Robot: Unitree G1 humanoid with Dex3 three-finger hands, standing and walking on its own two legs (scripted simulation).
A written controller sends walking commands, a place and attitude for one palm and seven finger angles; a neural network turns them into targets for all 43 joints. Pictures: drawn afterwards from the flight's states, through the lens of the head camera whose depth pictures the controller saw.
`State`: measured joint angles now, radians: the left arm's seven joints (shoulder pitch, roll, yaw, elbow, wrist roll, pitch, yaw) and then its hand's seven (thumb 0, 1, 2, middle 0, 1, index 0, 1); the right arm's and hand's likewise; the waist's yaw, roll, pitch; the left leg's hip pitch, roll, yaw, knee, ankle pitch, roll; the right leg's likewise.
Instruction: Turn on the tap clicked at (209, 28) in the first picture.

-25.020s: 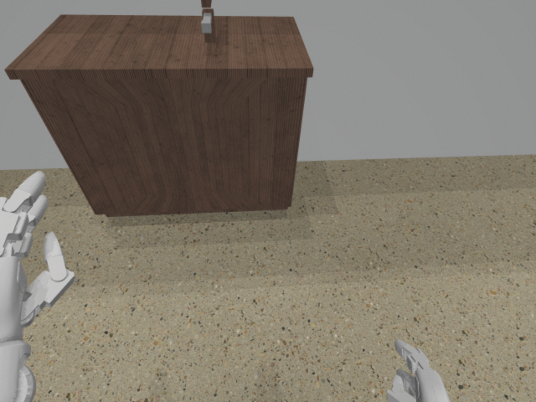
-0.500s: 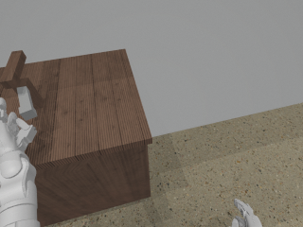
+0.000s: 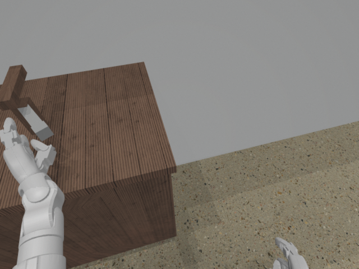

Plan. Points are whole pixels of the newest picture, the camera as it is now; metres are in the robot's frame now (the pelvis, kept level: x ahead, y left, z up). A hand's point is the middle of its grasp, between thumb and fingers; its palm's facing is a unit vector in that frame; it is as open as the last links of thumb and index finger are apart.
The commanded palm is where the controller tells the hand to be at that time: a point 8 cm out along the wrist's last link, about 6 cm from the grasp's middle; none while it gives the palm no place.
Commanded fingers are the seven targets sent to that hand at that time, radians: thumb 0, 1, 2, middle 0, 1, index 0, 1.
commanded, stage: push the lever round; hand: left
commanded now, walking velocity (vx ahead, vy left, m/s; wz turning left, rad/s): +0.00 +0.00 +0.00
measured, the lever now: (42, 131) +0.36 +0.34 +0.12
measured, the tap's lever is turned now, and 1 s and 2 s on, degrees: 30 50 75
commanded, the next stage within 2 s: lift the hand up off the lever in 1.94 s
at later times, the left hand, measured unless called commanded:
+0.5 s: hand (65, 140) +0.35 +0.29 +0.10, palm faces +0.80 -0.60 -0.06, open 7.6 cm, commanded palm +0.30 +0.31 +0.10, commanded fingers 0.00 0.90 0.90 -0.15 -0.15 -0.15 -0.15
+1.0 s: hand (78, 133) +0.37 +0.27 +0.10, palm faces +0.85 -0.53 -0.06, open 7.8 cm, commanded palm +0.33 +0.28 +0.10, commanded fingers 0.00 0.90 0.90 -0.15 -0.15 -0.15 -0.15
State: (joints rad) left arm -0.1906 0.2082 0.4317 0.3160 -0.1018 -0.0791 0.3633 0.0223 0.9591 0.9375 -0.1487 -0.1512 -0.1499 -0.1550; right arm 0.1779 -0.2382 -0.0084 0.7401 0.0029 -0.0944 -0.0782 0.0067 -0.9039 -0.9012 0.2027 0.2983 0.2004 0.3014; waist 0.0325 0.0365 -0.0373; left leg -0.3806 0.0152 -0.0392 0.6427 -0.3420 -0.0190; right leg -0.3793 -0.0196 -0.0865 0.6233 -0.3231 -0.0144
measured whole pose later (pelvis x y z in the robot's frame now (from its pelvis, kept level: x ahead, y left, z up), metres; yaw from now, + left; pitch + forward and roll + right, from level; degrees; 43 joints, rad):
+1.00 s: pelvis +0.00 +0.00 +0.00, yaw +0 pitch +5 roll -1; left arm -0.41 0.08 0.36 0.48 0.03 -0.03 0.74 0.05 0.94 0.92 -0.15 -0.15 -0.13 -0.14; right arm 0.17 -0.21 -0.04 0.79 -0.04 -0.04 -0.02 0.01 -0.90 -0.90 0.20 0.30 0.20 0.30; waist 0.02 0.03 -0.06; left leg -0.39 0.01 -0.04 0.64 -0.34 -0.02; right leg -0.39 -0.03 -0.09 0.62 -0.32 -0.01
